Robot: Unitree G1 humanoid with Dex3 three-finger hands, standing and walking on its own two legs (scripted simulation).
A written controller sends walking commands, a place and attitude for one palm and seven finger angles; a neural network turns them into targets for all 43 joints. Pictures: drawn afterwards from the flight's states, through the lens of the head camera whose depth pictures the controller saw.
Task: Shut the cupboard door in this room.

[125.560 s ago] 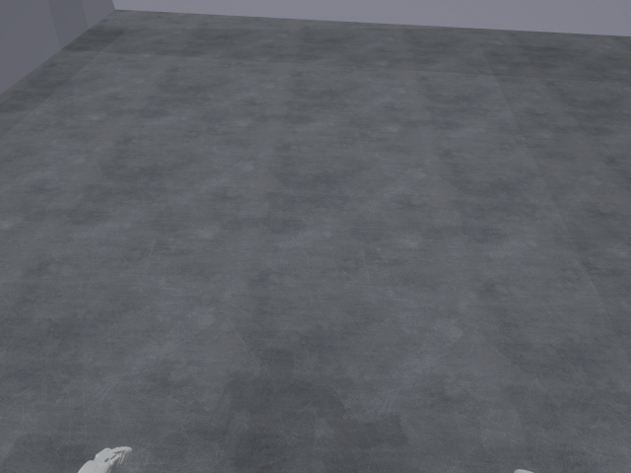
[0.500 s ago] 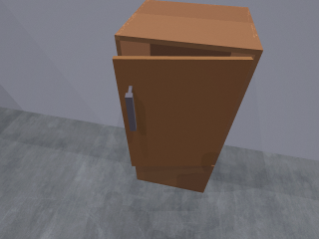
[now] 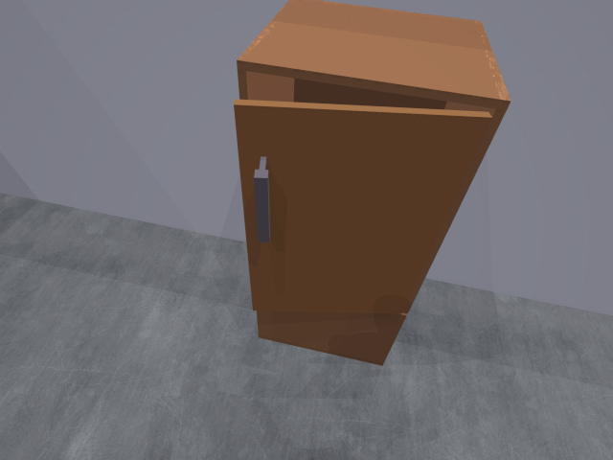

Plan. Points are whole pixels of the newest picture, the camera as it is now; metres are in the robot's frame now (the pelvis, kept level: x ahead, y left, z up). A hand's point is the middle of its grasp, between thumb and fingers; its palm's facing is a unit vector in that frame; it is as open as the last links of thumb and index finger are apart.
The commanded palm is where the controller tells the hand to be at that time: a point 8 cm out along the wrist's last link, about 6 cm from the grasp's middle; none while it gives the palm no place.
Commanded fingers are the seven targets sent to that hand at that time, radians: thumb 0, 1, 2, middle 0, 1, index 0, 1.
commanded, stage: shuffle to correct the standing spot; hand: left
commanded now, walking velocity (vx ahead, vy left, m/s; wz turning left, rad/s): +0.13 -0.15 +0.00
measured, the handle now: (263, 200) +0.53 +0.12 +0.02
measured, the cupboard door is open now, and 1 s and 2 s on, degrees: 12 12 12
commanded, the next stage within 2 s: come to a stop and stand still in 0.72 s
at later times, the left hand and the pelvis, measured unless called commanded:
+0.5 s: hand out of the picture -0.04 +0.11 -0.20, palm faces +0.11 -0.99 -0.08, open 7.4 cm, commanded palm none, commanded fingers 0.00 0.90 0.90 -0.20 -0.30 -0.20 -0.30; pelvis +0.04 -0.02 -0.01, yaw +2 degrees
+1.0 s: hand out of the picture +0.16 +0.07 -0.17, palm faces +0.02 -0.97 -0.22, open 7.3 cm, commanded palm none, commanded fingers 0.00 0.90 0.90 -0.20 -0.30 -0.20 -0.30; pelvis +0.09 -0.11 -0.01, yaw +0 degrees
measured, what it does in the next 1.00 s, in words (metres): steps to the right: right foot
